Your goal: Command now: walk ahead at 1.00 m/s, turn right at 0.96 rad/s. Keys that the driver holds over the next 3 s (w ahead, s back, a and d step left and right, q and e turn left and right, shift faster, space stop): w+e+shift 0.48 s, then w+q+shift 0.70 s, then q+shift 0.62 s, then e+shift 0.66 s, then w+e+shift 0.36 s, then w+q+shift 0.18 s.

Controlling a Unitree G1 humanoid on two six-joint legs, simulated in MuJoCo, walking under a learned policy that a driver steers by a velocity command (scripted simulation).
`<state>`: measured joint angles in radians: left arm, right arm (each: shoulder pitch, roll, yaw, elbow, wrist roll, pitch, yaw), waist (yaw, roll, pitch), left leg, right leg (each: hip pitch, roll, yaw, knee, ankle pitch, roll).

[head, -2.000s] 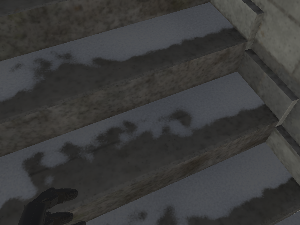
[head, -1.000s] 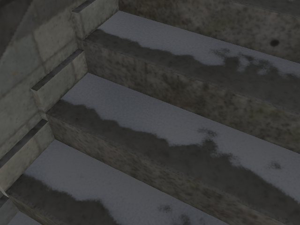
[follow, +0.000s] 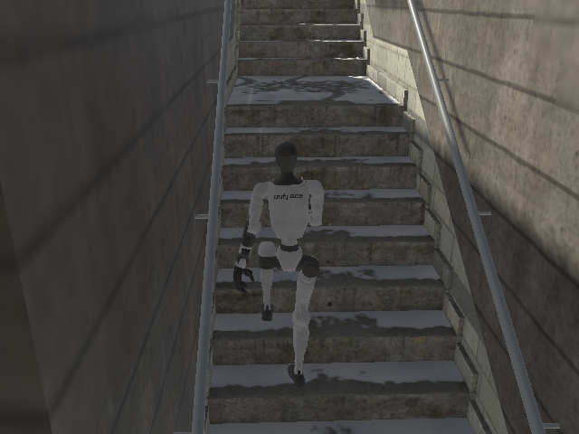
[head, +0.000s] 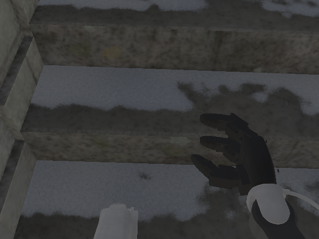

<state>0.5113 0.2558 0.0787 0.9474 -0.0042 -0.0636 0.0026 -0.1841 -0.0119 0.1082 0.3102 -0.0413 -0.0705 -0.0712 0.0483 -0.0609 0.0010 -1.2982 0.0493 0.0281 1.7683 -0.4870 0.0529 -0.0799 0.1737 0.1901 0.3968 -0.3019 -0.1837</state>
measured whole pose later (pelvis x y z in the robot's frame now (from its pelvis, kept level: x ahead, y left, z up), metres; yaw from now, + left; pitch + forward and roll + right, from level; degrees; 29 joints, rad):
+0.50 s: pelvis +0.44 -0.04 +0.24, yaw -27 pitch +4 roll -3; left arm 0.08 0.25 0.03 0.59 0.01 0.05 -0.01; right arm 0.38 -0.24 -0.07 0.76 -0.01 -0.10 0.02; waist 0.01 -0.02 -0.06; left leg -0.42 0.06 -0.01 1.72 -0.08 0.02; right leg -0.68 0.21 -0.04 1.13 -0.55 -0.15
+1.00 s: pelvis +0.87 -0.13 +0.50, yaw -16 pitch +6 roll -2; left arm -0.24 0.05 -0.08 0.35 0.08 -0.09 0.00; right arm 0.65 -0.18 -0.04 1.03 0.00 -0.09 -0.03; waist -0.08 0.04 -0.01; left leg 0.05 -0.15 -0.15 0.28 -0.31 0.19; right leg -1.25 0.03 -0.08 1.84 -0.59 -0.09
